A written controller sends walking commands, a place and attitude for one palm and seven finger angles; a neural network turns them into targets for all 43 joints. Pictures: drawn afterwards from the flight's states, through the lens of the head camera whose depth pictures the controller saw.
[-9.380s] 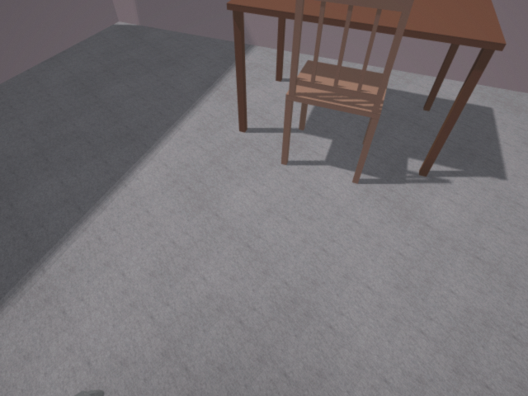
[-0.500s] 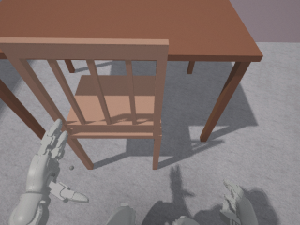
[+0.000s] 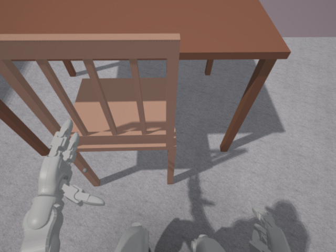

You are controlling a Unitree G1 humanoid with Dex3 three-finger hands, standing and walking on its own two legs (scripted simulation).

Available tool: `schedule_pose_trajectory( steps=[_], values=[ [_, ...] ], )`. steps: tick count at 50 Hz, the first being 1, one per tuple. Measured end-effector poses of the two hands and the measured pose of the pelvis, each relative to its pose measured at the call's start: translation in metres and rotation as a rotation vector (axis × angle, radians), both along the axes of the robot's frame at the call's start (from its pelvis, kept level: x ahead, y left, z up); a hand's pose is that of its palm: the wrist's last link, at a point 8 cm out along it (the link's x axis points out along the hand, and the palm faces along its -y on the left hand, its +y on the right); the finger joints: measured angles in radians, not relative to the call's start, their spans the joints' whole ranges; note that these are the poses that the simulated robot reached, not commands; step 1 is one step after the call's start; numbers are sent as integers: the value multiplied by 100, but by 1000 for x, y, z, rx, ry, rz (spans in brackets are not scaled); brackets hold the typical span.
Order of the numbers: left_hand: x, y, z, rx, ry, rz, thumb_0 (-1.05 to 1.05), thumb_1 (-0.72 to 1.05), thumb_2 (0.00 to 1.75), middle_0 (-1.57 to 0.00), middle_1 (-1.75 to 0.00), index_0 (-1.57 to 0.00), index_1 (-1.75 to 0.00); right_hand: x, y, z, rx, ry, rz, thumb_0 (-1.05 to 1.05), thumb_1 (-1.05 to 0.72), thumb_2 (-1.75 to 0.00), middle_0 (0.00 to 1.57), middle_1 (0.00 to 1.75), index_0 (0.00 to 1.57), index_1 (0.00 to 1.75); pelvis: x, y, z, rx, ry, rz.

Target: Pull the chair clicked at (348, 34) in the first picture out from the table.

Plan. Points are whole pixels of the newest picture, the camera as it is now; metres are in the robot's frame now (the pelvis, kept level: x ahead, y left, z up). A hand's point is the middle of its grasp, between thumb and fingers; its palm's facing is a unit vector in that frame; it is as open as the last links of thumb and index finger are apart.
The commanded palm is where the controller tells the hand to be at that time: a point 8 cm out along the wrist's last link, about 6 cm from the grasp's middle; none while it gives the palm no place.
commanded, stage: aim the fingers beside a spindle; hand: left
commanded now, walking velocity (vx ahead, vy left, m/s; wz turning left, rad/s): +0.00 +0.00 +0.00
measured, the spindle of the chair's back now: (103, 103) +0.51 +0.21 +0.01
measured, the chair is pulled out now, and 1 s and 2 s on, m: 0.00 0.00 0.00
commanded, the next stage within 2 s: push the fingers through the gap in 1.50 s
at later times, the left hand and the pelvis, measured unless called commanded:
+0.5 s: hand (96, 158) +0.32 +0.19 +0.02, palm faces +0.04 -1.00 -0.05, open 16.9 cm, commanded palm +0.31 +0.24 +0.02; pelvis -0.01 +0.00 -0.01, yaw -1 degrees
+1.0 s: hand (108, 144) +0.38 +0.17 +0.00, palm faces +0.04 -1.00 -0.05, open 16.9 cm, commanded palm +0.34 +0.23 +0.00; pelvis -0.01 +0.01 -0.03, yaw -1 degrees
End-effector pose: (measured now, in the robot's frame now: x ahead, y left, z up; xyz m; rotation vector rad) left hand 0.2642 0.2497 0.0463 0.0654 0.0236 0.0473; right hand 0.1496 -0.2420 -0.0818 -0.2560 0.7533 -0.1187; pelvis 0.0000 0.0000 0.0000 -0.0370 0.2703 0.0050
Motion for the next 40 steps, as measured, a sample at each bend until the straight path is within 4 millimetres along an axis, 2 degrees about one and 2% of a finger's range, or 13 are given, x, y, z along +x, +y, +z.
schedule_pose_trajectory(
  steps=[26, 40],
  values=[
    [39, -11, -23, -15, -13, -5, -1, -50, 30, -6, -8, -6, -8, -12, -1, -23, -5, 78, -10, 1, -90, -90, 20, 30, 20, 30, -5, 2, -15, 0, 48, -9],
    [71, -20, -38, -20, -11, -10, -1, -50, 30, -6, -8, -6, -8, -28, -3, -38, -19, 156, -32, 1, -91, -90, 20, 30, 20, 30, -8, 5, -25, -4, 82, -15]
  ],
)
